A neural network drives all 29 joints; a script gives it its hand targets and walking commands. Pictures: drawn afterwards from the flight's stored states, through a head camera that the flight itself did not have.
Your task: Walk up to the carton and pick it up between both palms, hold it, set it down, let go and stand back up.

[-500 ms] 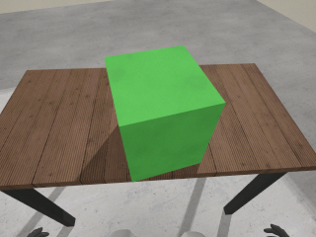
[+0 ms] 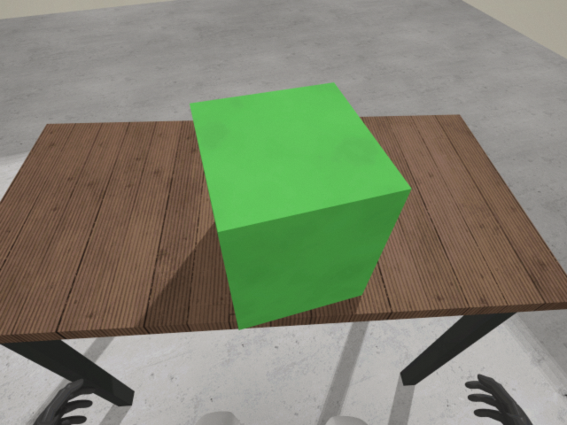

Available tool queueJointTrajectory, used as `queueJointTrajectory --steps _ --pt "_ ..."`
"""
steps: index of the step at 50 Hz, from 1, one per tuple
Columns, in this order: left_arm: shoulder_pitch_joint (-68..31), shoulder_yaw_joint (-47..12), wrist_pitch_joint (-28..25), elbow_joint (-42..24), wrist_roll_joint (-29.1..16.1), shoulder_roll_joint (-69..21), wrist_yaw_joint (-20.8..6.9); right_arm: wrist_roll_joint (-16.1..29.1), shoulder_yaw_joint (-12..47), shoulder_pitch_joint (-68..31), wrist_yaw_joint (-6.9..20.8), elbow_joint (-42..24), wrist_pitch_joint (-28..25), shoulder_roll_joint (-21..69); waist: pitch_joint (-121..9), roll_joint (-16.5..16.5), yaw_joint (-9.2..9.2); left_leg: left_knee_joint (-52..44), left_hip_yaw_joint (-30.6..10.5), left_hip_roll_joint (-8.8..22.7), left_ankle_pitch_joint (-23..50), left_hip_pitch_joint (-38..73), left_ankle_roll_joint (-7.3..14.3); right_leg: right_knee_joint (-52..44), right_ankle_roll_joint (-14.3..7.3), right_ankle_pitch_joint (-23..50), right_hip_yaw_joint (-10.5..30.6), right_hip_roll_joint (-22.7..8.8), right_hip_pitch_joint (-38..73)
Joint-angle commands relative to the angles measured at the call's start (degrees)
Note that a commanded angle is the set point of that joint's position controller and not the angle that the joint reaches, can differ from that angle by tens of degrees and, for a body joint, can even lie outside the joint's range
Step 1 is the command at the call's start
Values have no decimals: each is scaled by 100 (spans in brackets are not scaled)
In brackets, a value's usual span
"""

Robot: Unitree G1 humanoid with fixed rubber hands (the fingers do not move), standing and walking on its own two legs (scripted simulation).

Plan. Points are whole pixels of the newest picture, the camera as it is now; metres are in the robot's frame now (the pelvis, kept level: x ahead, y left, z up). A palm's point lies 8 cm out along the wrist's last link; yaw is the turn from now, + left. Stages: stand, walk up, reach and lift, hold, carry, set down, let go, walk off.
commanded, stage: walk up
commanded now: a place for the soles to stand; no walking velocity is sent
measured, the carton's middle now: (285, 209) +0.38 +0.00 +0.09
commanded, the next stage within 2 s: reach and lift in 0.54 s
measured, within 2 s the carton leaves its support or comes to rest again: neither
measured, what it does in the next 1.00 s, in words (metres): stands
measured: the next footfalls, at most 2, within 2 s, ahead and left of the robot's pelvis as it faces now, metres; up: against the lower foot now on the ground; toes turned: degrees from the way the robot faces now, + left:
none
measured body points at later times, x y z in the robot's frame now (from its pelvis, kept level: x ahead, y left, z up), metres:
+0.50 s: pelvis +0.00 +0.00 +0.00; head +0.02 +0.00 +0.45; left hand +0.13 +0.32 -0.08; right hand +0.12 -0.32 -0.08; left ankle +0.05 +0.12 -0.71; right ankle +0.00 -0.13 -0.71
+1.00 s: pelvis -0.01 -0.01 +0.02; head -0.01 +0.00 +0.47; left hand +0.18 +0.27 -0.04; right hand +0.14 -0.31 -0.05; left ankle +0.05 +0.13 -0.71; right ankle +0.00 -0.13 -0.71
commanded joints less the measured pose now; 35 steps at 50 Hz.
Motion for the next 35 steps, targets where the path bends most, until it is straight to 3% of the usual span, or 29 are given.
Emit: queueJointTrajectory --steps 1,3,4,5,7,11,12,14,17,21,23,27,28,29,30,32,33,35 --pt "-419 210 -143 -83 114 1072 109 -66 -174 -157 -90 81 -142 -1126 -733 -36 4 -689 -943 376 1077 376 503 -1200 -425 377 659 -536 220" --pt "-377 197 -125 -60 120 1060 111 -69 -179 -196 -94 114 -149 -1128 -901 117 48 -697 -1009 436 1019 460 556 -1099 -403 407 610 -513 330" --pt "-303 263 -74 -94 189 1092 86 -59 -196 -90 -126 136 -189 -1203 -812 -19 59 -713 -1142 516 820 381 571 -1021 -403 483 622 -444 261" --pt "-344 251 -57 -127 166 1089 71 -60 -177 -16 -145 127 -215 -1235 -852 -28 48 -802 -1309 589 736 392 684 -880 -414 377 553 -439 208" --pt "-311 266 -38 -120 186 1063 43 -96 -181 -122 -156 156 -226 -1259 -620 107 120 -949 -1483 687 405 188 677 -855 -370 88 463 -344 157" --pt "-268 261 -74 -103 196 1068 35 -106 -191 -97 -156 119 -230 -1231 -682 -29 110 -778 -1284 541 553 195 572 -1111 -425 302 673 -444 284" --pt "-320 274 -85 -103 196 1088 46 -108 -174 -89 -155 117 -234 -1196 -707 -104 55 -689 -1054 487 727 211 519 -1126 -454 423 693 -480 260" --pt "-300 277 -60 -105 155 1050 38 -76 -182 -41 -151 156 -237 -1260 -792 84 60 -779 -1069 476 788 385 562 -1002 -414 476 553 -417 279" --pt "-343 291 -73 -153 198 1069 47 -82 -182 8 -156 103 -241 -1201 -936 -65 51 -568 -1094 479 837 248 575 -1098 -472 363 717 -524 368" --pt "-306 294 -71 -181 187 1067 48 -70 -187 66 -147 103 -235 -1212 -931 -142 13 -614 -1047 438 885 383 548 -1037 -445 375 560 -462 297" --pt "-319 279 -56 -160 176 1027 45 -83 -199 27 -163 67 -230 -1254 -781 -11 32 -649 -1136 481 810 319 613 -1011 -420 483 623 -453 228" --pt "-375 276 -48 -156 199 989 47 -86 -161 -13 -154 120 -242 -1150 -774 -101 59 -712 -1132 474 505 209 563 -1120 -465 175 699 -487 311" --pt "-2066 271 1254 -1305 352 729 272 -753 -1049 -1369 159 1572 -1357 -554 -117 431 -449 -901 -37 208 -78 608 -220 -817 -186 -54 -458 272 -801" --pt "-1824 179 1535 -1558 390 489 367 -744 -1008 -1323 266 1475 -1493 -613 -144 356 -268 -819 -42 192 11 815 -200 -802 -245 29 -501 217 -913" --pt "-1759 162 1658 -1666 380 340 388 -726 -985 -1340 281 1548 -1548 -698 -232 100 -278 -661 -22 197 169 1221 -190 -944 -283 163 -454 163 -1125" --pt "-1649 210 1782 -1943 410 324 398 -704 -975 -1285 320 1381 -1574 -795 -484 168 -210 -827 121 205 520 1384 -217 -1149 -231 568 -483 269 -679" --pt "-1607 161 1781 -2019 318 311 395 -672 -1100 -1231 315 1323 -1549 -857 -620 195 -320 -976 135 205 688 1546 -239 -1224 -197 830 -505 349 -420" --pt "-1227 266 1776 -2237 369 279 437 -511 -1100 -1131 364 1136 -1559 -895 -836 100 -300 -1050 53 174 1229 1817 -241 -1407 -175 1302 -512 418 -182"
